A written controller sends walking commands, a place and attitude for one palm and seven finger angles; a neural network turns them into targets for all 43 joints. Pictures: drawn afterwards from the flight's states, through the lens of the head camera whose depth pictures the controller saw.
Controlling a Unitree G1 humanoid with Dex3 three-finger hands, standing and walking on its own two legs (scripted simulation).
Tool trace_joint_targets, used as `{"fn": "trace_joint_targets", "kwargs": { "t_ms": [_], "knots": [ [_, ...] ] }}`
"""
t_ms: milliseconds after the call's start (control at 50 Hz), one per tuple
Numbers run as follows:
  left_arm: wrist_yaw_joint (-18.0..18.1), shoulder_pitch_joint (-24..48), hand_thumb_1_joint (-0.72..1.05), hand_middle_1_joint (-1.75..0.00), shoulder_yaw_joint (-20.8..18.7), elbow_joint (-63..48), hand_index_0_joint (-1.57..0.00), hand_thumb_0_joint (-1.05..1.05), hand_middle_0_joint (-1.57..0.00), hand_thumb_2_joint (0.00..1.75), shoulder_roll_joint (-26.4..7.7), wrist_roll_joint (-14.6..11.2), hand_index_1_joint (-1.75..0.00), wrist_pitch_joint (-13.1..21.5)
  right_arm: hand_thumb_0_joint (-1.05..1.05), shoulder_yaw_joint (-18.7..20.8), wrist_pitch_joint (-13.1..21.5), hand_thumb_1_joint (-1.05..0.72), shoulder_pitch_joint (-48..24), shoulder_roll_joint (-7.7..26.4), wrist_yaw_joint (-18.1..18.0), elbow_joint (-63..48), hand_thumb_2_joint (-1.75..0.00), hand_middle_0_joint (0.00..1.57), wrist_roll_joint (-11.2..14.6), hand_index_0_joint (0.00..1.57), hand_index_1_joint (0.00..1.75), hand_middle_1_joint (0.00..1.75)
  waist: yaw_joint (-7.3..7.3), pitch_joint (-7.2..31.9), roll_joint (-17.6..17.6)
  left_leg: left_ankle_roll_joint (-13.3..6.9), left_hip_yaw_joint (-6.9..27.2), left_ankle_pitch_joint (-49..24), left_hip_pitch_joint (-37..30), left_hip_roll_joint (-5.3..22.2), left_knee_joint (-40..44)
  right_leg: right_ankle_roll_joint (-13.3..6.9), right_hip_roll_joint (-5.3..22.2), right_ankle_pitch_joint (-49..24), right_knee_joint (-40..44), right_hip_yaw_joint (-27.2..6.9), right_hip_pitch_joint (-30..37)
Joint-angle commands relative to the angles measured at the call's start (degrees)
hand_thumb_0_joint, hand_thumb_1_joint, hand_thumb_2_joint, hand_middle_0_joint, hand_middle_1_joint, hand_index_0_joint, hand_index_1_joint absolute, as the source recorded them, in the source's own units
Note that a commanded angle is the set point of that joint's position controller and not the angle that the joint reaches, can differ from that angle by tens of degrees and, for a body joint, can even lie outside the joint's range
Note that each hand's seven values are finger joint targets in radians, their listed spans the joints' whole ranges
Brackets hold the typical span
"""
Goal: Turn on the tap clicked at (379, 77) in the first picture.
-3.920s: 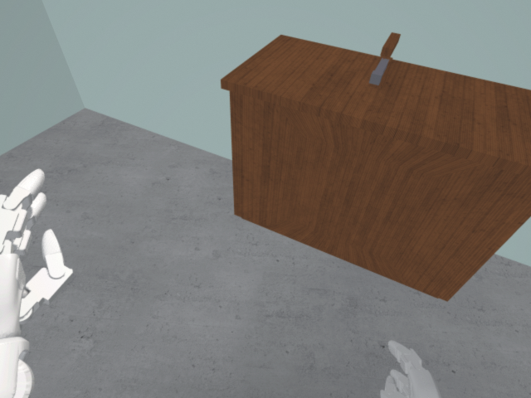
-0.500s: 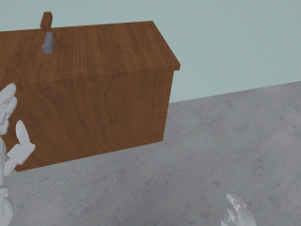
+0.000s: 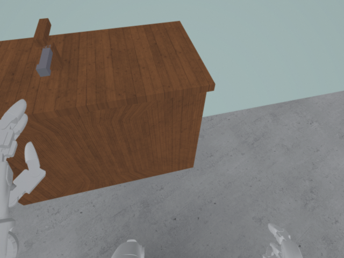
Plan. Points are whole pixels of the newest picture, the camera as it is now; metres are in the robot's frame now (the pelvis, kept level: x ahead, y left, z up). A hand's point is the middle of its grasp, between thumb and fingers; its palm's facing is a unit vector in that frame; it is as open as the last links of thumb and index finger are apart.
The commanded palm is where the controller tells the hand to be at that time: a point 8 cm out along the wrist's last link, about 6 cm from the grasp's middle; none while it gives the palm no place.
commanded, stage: take the last steps up to it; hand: left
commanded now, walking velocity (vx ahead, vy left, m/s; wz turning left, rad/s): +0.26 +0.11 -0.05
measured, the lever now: (43, 70) +0.59 +0.43 +0.08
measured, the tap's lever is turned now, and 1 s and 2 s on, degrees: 0 0 0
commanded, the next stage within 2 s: come to a stop and stand still in 0.40 s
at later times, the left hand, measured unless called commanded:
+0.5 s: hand (47, 115) +0.33 +0.25 +0.18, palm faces +0.39 -0.78 -0.48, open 7.4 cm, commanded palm +0.28 +0.30 +0.17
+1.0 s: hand (40, 108) +0.35 +0.28 +0.18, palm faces +0.38 -0.83 -0.40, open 7.4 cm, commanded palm +0.29 +0.31 +0.17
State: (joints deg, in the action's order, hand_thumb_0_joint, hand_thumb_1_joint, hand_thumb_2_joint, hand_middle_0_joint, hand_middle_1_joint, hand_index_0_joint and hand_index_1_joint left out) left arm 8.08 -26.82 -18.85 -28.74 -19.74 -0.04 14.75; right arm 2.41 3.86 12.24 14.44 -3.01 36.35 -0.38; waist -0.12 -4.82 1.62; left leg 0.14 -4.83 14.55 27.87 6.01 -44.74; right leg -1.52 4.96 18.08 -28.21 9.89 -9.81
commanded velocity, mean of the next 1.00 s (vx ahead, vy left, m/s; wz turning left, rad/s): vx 0.03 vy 0.02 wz -0.01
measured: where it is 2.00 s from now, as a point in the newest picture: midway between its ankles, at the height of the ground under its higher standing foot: outside the picture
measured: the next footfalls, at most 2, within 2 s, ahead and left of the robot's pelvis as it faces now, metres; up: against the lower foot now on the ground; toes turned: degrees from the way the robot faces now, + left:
left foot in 0.10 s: +0.14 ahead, +0.15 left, +0.00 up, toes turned +7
right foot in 0.42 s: +0.16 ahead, -0.06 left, +0.00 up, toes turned -5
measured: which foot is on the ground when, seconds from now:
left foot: up 0.00-0.08, down 0.10-0.44, up 0.46-0.74, down 0.76-1.00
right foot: down 0.00-0.10, up 0.12-0.40, down 0.42-1.00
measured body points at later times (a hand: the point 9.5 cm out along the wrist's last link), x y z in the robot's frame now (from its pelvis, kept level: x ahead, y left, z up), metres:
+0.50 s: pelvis +0.11 +0.03 -0.02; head +0.12 +0.00 +0.43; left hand +0.30 +0.29 +0.20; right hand +0.26 -0.18 -0.13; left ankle +0.09 +0.14 -0.72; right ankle +0.14 -0.05 -0.74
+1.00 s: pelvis +0.12 +0.04 -0.01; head +0.14 +0.05 +0.44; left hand +0.32 +0.32 +0.20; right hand +0.29 -0.17 -0.08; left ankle +0.19 +0.17 -0.74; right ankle +0.11 -0.06 -0.74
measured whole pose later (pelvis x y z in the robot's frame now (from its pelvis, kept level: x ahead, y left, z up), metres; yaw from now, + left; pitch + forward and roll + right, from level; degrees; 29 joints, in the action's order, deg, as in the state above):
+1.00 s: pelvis +0.12 +0.04 -0.01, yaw -3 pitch -2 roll +0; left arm 9.2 -25.5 -21.9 -30.6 -22.2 -1.9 11.2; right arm -1.9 6.0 10.7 7.7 -1.6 32.5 -0.3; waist 0.9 -3.4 0.7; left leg 1.1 -4.0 9.6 17.2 4.2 -28.5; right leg 0.6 -0.6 20.6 -31.0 3.6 -12.6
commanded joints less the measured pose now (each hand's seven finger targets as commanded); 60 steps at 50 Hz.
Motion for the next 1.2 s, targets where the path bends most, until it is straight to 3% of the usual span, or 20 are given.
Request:
{"fn": "trace_joint_targets", "kwargs": {
  "t_ms": [0, 40, 60, 80, 120, 220, 360, 400, 420, 440, 460, 560, 660, 700, 740, 800, 960, 1020, 1060, 1180],
  "knots": [
    [3.0, 0.9, 0.9, -0.3, -10.9, -15.3, -0.2, 0.0, -0.2, 0.9, -12.7, -1.1, -0.3, 3.3, 0.0, 1.1, 3.3, -0.9, -3.9, 1.5, -0.3, -10.7, -0.9, 0.2, 0.1, 0.2, 0.3, 0.3, 1.33, 12.3, 5.5, -0.1, -6.4, -2.7, -8.5, -4.0, 13.0, -5.6, 11.3, -25.1, 3.8, -10.4, 7.8],
    [3.1, 1.7, 0.9, -0.3, -10.9, -13.8, -0.2, 0.0, -0.2, 0.9, -11.9, -1.3, -0.3, 3.4, 0.0, 1.7, 3.0, -0.9, -2.9, 2.3, -0.8, -10.5, -0.9, 0.2, 0.3, 0.2, 0.3, 0.3, 0.03, 12.9, 1.9, -0.5, -6.9, -6.5, -17.4, -4.5, 18.7, -3.2, 7.8, -21.1, -3.3, -7.9, 3.4],
    [2.9, 1.4, 0.9, -0.3, -9.6, -12.5, -0.2, 0.0, -0.2, 0.9, -10.5, -1.5, -0.3, 3.5, 0.0, 2.3, 3.0, -0.9, -1.3, 3.5, -1.2, -10.4, -0.9, 0.2, 0.8, 0.2, 0.3, 0.3, -1.33, 14.4, -5.1, -2.5, -1.1, -8.3, -25.4, -0.8, 21.1, -1.0, 5.1, -17.0, -14.1, -5.5, -2.5],
    [2.8, 3.3, 0.9, -0.3, -9.1, -13.9, -0.2, 0.0, -0.2, 0.9, -10.2, -1.8, -0.3, 3.8, 0.0, 2.7, 2.8, -0.9, -2.4, 5.1, -1.0, -10.8, -0.9, 0.2, 1.0, 0.2, 0.3, 0.3, -1.02, 14.8, -17.4, -7.8, 15.6, -17.4, -33.4, 11.0, 22.2, 1.7, -1.5, 6.5, -26.9, -2.4, -16.4],
    [2.2, 4.2, 0.9, -0.3, -10.1, -5.9, -0.2, 0.0, -0.2, 0.9, -12.9, -1.3, -0.3, 3.8, 0.0, 1.5, 3.2, -0.9, -3.1, 4.2, -0.7, -10.4, -0.9, 0.2, 0.8, 0.2, 0.3, 0.3, -0.92, 10.8, -14.1, -14.2, 25.7, -12.2, -24.9, 18.0, 27.8, 1.4, -2.2, 18.7, -41.4, -8.0, -24.1],
    [1.1, 3.3, 0.9, -0.3, -6.8, -14.5, -0.2, 0.0, -0.2, 0.9, -9.3, -1.4, -0.3, 3.0, 0.0, 1.3, 4.3, -0.9, -3.3, 3.6, 0.0, -8.9, -0.9, 0.2, 1.3, 0.2, 0.3, 0.3, 0.03, 9.4, -14.5, -10.8, 8.2, -16.8, -19.6, 9.7, 25.0, 2.5, -0.3, 6.9, -26.6, -5.0, -19.4],
    [2.0, 2.3, 0.9, -0.3, -10.3, -14.2, -0.2, 0.0, -0.2, 0.9, -12.6, -1.1, -0.3, 1.4, 0.0, -0.3, 4.9, -0.9, -4.0, 3.0, -0.4, -9.1, -0.9, 0.2, 0.7, 0.2, 0.3, 0.3, 0.13, 12.1, -11.9, -5.8, 3.4, -13.0, -15.0, 8.2, 19.1, 2.5, -4.0, -1.4, -2.7, 0.1, -2.1],
    [2.1, 3.3, 0.9, -0.3, -10.8, -9.4, -0.2, 0.0, -0.2, 0.9, -12.8, -0.8, -0.3, 1.2, 0.0, -0.2, 3.7, -0.9, -3.7, 2.2, -0.8, -8.4, -0.9, 0.2, 0.9, 0.2, 0.3, 0.3, -0.02, 12.4, -1.7, -3.6, 0.0, -2.1, -7.3, 4.1, 7.4, -0.4, 2.1, -7.5, 3.8, -9.6, 5.8],
    [2.2, 4.1, 0.9, -0.3, -10.8, -7.2, -0.2, 0.0, -0.2, 0.9, -13.4, -0.7, -0.3, 0.8, 0.0, -0.3, 3.2, -0.9, -3.9, 1.3, -0.7, -8.9, -0.9, 0.2, 0.7, 0.2, 0.3, 0.3, -0.41, 11.8, 9.5, -1.0, -3.5, 8.2, 1.1, -2.5, -3.3, -5.1, 12.0, -11.4, 7.8, -26.6, 8.5],
    [2.1, 6.0, 0.9, -0.3, -11.0, -6.1, -0.2, 0.0, -0.2, 0.9, -13.3, -1.3, -0.3, 0.7, 0.0, -0.2, 3.6, -0.9, -5.2, 1.7, -0.5, -9.3, -0.9, 0.2, 0.6, 0.2, 0.3, 0.3, 0.44, 10.2, 13.9, 0.3, -0.5, 18.0, 6.4, -4.6, -13.6, -9.7, 19.7, -11.5, 12.1, -37.0, 7.6],
    [1.6, 8.6, 0.9, -0.3, -9.2, -5.9, -0.2, 0.0, -0.2, 0.9, -11.7, -1.6, -0.3, 0.4, 0.0, 0.8, 3.5, -0.9, -4.8, 3.0, 0.1, -8.5, -0.9, 0.2, 0.9, 0.2, 0.3, 0.3, -0.1, 9.0, 15.0, 0.8, 3.8, 16.4, 7.3, -4.0, -20.1, -10.0, 19.8, -8.5, 13.7, -37.8, 5.7],
    [1.4, 6.2, 0.9, -0.3, -6.7, -6.5, -0.2, 0.0, -0.2, 0.9, -9.6, -0.6, -0.3, 2.3, 0.0, -2.0, 1.9, -0.9, -7.1, 1.0, -0.1, -8.0, -0.9, 0.2, 0.4, 0.2, 0.3, 0.3, -0.42, 9.7, 4.7, 1.7, 1.8, 7.5, -1.5, -2.3, -6.8, -5.5, 11.7, -38.0, 5.3, -11.1, 3.9],
    [2.8, 3.5, 0.9, -0.3, -8.6, -16.5, -0.2, 0.0, -0.2, 0.9, -12.2, -0.9, -0.3, 1.8, 0.0, -0.8, 2.3, -0.9, -6.0, 1.9, -1.2, -10.7, -0.9, 0.2, -0.2, 0.2, 0.3, 0.3, 0.73, 12.1, 4.0, 1.6, -0.6, 1.1, -9.1, -4.6, 9.8, -4.9, 10.1, -37.6, 3.2, -10.7, 6.1],
    [3.1, 2.3, 0.9, -0.3, -8.9, -18.0, -0.2, 0.0, -0.2, 0.9, -12.2, -1.3, -0.3, 1.3, 0.0, -0.5, 1.7, -0.9, -4.6, 1.9, -1.6, -11.1, -0.9, 0.2, -0.1, 0.2, 0.3, 0.3, -0.13, 13.7, 0.5, 1.6, 0.5, -10.0, -16.9, -4.5, 17.9, -2.2, 7.1, -31.8, 0.0, -10.0, 3.7],
    [3.3, 2.6, 0.9, -0.3, -9.8, -19.6, -0.2, 0.0, -0.2, 0.9, -13.0, -1.6, -0.3, 1.3, 0.0, 0.3, 1.6, -0.9, -4.9, 4.0, -1.9, -12.1, -0.9, 0.2, 0.3, 0.2, 0.3, 0.3, 0.87, 13.8, -11.5, -1.4, 10.1, -32.7, -21.2, 5.5, 20.8, 1.8, -0.3, -14.0, -6.4, -7.1, -2.2],
    [1.9, 1.6, 0.9, -0.3, -9.1, -14.0, -0.2, 0.0, -0.2, 0.9, -11.7, -1.9, -0.3, 1.5, 0.0, 0.2, 2.4, -0.9, -4.5, 3.2, -0.9, -11.4, -0.9, 0.2, -0.6, 0.2, 0.3, 0.3, 0.62, 8.5, -19.4, -7.1, 17.6, -32.0, -15.5, 13.7, 28.3, 2.1, -4.2, 14.7, -19.5, -8.1, -8.7],
    [1.0, 1.7, 0.9, -0.3, -5.6, -12.4, -0.2, 0.0, -0.2, 0.9, -8.7, -1.6, -0.3, -1.0, 0.0, 0.2, 4.6, -0.9, -3.2, 4.2, 0.9, -10.8, -0.9, 0.2, 0.4, 0.2, 0.3, 0.3, -0.13, 12.2, -13.0, -3.6, 8.0, -21.6, -17.6, 8.5, 21.8, 2.7, -5.5, -1.8, 3.5, -6.3, 0.4],
    [1.3, 2.5, 0.9, -0.3, -6.8, -10.2, -0.2, 0.0, -0.2, 0.9, -10.3, -1.9, -0.3, -1.6, 0.0, -0.9, 3.7, -0.9, -4.2, 2.5, 0.6, -11.0, -0.9, 0.2, 0.7, 0.2, 0.3, 0.3, -0.46, 12.4, -2.1, 0.3, 3.2, -6.9, -11.5, 2.2, 16.6, 0.9, 0.3, -16.6, 7.6, -12.7, 3.9],
    [1.0, 3.2, 0.9, -0.3, -7.3, -10.4, -0.2, 0.0, -0.2, 0.9, -11.3, -2.9, -0.3, -2.8, 0.0, -0.6, 3.2, -0.9, -4.9, 2.2, 0.2, -11.1, -0.9, 0.2, 1.0, 0.2, 0.3, 0.3, -0.17, 9.8, 6.8, 1.8, 1.8, 3.6, -11.7, -3.0, 9.7, -2.1, 5.8, -7.6, 12.2, -19.7, -4.7],
    [1.6, 6.8, 0.9, -0.3, -6.8, -11.0, -0.2, 0.0, -0.2, 0.9, -11.4, -2.7, -0.3, -2.4, 0.0, -2.2, 2.2, -0.9, -6.3, 1.7, -1.1, -9.3, -0.9, 0.2, 0.5, 0.2, 0.3, 0.3, -0.16, 6.6, 2.2, 0.7, 4.9, -1.0, -14.0, -3.2, 14.5, -2.6, 4.8, 1.4, 11.6, -16.6, -7.8]
  ]
}}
